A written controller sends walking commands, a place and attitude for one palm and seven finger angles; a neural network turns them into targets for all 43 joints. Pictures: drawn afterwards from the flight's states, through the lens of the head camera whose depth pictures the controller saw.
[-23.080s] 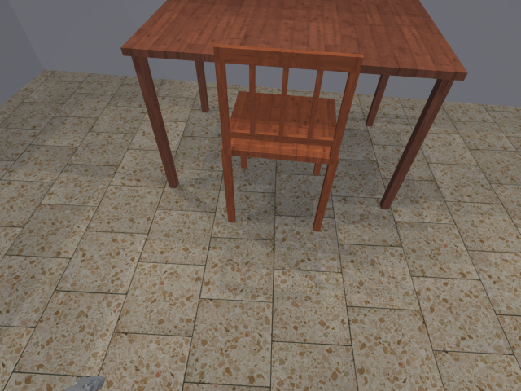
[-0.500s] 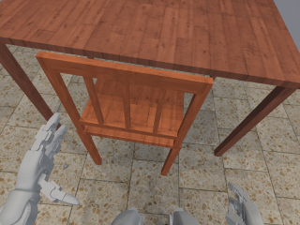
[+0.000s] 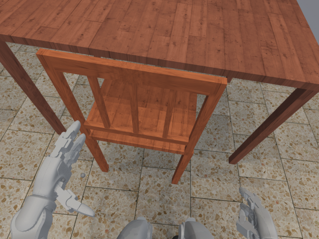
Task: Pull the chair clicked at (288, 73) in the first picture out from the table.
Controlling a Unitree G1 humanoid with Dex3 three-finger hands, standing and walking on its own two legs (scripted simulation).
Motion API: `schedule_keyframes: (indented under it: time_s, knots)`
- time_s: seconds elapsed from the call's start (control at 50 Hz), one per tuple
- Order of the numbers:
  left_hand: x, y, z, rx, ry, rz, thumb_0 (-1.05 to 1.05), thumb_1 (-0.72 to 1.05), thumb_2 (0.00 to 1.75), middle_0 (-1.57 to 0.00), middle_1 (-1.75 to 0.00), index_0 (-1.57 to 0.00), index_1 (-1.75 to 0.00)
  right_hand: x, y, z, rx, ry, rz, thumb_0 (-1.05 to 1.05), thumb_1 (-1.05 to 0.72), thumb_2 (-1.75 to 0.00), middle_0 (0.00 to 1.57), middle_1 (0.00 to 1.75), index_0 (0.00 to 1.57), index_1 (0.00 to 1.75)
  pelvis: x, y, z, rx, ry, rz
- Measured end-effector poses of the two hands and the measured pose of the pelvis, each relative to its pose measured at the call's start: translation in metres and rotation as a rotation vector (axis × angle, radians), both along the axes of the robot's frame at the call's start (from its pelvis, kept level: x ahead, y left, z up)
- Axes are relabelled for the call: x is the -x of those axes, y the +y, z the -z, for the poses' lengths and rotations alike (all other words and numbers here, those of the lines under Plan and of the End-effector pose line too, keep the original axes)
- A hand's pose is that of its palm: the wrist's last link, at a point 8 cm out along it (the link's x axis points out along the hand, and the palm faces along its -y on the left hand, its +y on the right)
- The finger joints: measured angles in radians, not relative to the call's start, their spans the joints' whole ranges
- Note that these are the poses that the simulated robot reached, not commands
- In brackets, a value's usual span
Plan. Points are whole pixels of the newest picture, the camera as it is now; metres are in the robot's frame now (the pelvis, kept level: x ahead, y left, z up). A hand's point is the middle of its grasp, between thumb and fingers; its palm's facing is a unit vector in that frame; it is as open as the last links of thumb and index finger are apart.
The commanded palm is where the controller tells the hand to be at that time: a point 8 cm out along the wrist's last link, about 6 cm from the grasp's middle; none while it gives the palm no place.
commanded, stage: aim the fingers beside a spindle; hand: left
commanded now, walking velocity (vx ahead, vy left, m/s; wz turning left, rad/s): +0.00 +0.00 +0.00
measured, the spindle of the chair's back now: (134, 110) +0.46 +0.11 -0.01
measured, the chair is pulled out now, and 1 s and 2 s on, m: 0.00 0.00 0.00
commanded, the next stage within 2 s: none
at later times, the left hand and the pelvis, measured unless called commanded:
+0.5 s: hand (106, 166) +0.28 +0.14 +0.02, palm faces -0.10 -0.99 -0.04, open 17.0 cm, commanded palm +0.26 +0.20 +0.02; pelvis +0.00 -0.03 -0.01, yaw +0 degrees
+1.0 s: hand (128, 157) +0.31 +0.10 +0.01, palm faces -0.12 -0.99 -0.03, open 17.0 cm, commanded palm +0.29 +0.16 +0.00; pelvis +0.00 -0.05 -0.02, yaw +0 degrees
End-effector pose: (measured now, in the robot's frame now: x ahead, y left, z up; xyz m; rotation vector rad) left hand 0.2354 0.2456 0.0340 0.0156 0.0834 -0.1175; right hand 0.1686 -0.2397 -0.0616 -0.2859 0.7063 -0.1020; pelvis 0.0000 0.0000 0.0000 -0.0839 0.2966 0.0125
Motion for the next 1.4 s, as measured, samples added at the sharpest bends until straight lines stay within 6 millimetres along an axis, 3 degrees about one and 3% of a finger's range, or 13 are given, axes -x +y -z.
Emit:
schedule_keyframes:
  time_s: [0.12, 0.28, 0.4, 0.58, 0.72, 0.9, 1.02, 1.18, 1.32, 1.4]
  knots:
    - [-0.006, -0.010, -0.010, -0.019, -0.055, -0.010, -0.02, -0.50, 0.30, -0.06, -0.08, -0.06, -0.08, 0.006, -0.007, 0.002, -0.007, 0.015, 0.014, 0.01, -0.90, -0.89, 0.20, 0.30, 0.21, 0.30, -0.001, -0.005, 0.000, -0.009, 0.005, 0.007]
    - [-0.007, -0.019, 0.008, -0.014, 0.001, -0.031, -0.01, -0.50, 0.30, -0.06, -0.08, -0.06, -0.08, 0.010, -0.016, 0.015, -0.017, 0.050, 0.022, 0.01, -0.90, -0.89, 0.20, 0.30, 0.21, 0.30, 0.000, -0.013, 0.006, -0.013, 0.023, 0.008]
    - [-0.014, -0.040, 0.003, -0.016, -0.060, 0.000, -0.02, -0.50, 0.30, -0.06, -0.08, -0.06, -0.08, 0.010, -0.021, 0.022, -0.021, 0.061, 0.018, 0.01, -0.91, -0.89, 0.20, 0.30, 0.21, 0.30, 0.000, -0.021, 0.009, -0.020, 0.031, 0.007]
    - [-0.029, -0.049, 0.019, -0.020, -0.011, -0.030, -0.01, -0.50, 0.30, -0.06, -0.08, -0.06, -0.08, 0.008, -0.032, 0.031, -0.042, 0.080, 0.022, 0.01, -0.91, -0.89, 0.20, 0.30, 0.21, 0.30, 0.000, -0.033, 0.013, -0.034, 0.046, 0.014]
    - [-0.032, -0.064, 0.013, -0.023, -0.056, -0.014, -0.02, -0.50, 0.30, -0.06, -0.08, -0.06, -0.08, 0.006, -0.041, 0.033, -0.039, 0.089, 0.019, 0.01, -0.91, -0.89, 0.20, 0.30, 0.21, 0.30, -0.003, -0.041, 0.014, -0.040, 0.053, 0.013]
    - [-0.052, -0.075, 0.034, -0.016, -0.011, -0.015, -0.02, -0.50, 0.30, -0.06, -0.08, -0.06, -0.08, 0.009, -0.054, 0.044, -0.035, 0.117, 0.034, 0.01, -0.91, -0.89, 0.20, 0.30, 0.21, 0.30, -0.001, -0.048, 0.021, -0.045, 0.071, 0.016]
    - [-0.058, -0.091, 0.024, -0.014, -0.061, 0.006, -0.02, -0.50, 0.30, -0.06, -0.08, -0.06, -0.08, 0.013, -0.054, 0.048, -0.049, 0.137, 0.041, 0.01, -0.91, -0.89, 0.20, 0.30, 0.21, 0.30, -0.004, -0.049, 0.020, -0.052, 0.080, 0.021]
    - [-0.068, -0.087, 0.051, -0.015, 0.002, -0.035, -0.01, -0.50, 0.30, -0.06, -0.08, -0.06, -0.08, 0.019, -0.055, 0.059, -0.049, 0.172, 0.046, 0.01, -0.91, -0.89, 0.20, 0.30, 0.21, 0.30, -0.002, -0.049, 0.028, -0.053, 0.095, 0.024]
    - [-0.070, -0.099, 0.031, -0.013, -0.081, 0.011, -0.02, -0.50, 0.30, -0.06, -0.08, -0.06, -0.08, 0.021, -0.050, 0.060, -0.054, 0.190, 0.048, 0.01, -0.91, -0.89, 0.20, 0.30, 0.20, 0.30, -0.002, -0.044, 0.026, -0.050, 0.094, 0.022]
    - [-0.071, -0.097, 0.035, -0.019, -0.052, -0.005, -0.01, -0.50, 0.30, -0.06, -0.08, -0.06, -0.08, 0.021, -0.045, 0.060, -0.067, 0.191, 0.044, 0.01, -0.91, -0.89, 0.20, 0.30, 0.20, 0.30, -0.002, -0.042, 0.025, -0.053, 0.095, 0.024]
